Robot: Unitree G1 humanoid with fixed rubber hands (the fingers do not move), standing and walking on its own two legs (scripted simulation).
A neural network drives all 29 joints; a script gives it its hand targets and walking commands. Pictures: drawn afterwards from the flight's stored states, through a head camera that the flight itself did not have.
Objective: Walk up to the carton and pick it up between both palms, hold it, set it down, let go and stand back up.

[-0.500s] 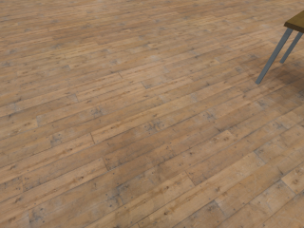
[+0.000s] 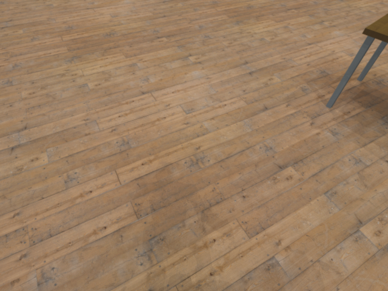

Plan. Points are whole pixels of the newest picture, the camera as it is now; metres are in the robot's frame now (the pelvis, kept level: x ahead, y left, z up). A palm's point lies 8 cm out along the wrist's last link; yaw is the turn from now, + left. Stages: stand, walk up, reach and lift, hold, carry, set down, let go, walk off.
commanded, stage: walk up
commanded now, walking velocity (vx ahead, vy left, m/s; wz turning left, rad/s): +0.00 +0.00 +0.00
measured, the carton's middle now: out of the picture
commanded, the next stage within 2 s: none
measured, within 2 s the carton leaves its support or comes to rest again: neither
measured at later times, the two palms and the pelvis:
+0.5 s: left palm (113, 238) +0.24 +0.20 -0.10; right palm out of the picture +0.05 -0.45 -0.13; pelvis +0.06 -0.09 -0.05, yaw -17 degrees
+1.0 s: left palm (209, 156) +0.50 -0.04 -0.11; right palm out of the picture +0.06 -0.51 -0.08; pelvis +0.23 -0.22 -0.03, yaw -34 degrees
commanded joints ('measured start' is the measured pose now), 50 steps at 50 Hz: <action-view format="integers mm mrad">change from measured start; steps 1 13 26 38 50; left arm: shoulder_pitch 3 -4 187 -3 -56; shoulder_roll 194 224 472 345 249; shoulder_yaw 36 116 165 124 89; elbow -54 -361 -442 -578 -598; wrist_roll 1 85 31 37 18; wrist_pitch -16 69 15 44 20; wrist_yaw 9 -177 -84 -100 -152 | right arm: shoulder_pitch -14 22 83 314 248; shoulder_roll -207 -382 -359 -451 -414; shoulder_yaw -36 -170 -137 -154 -140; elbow -59 -332 -531 -556 -581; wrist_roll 0 -88 -12 -79 -45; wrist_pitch -16 -77 -54 -50 -92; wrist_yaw -9 -61 42 -38 -9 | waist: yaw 3 2 91 -91 -54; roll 9 93 -189 134 203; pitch -25 58 -40 75 173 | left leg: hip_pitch -19 30 -639 -5 -89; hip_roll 119 470 103 538 341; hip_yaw -79 -110 -28 -723 183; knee -66 -203 885 -259 -101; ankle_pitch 169 -380 -365 -977 -39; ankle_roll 25 274 65 243 190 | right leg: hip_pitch -18 -556 25 -849 -535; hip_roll -119 -205 -309 -1 -105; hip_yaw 87 122 642 223 30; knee -68 562 -143 962 465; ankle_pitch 148 -202 -535 -347 -5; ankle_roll -25 -6 -330 1 -30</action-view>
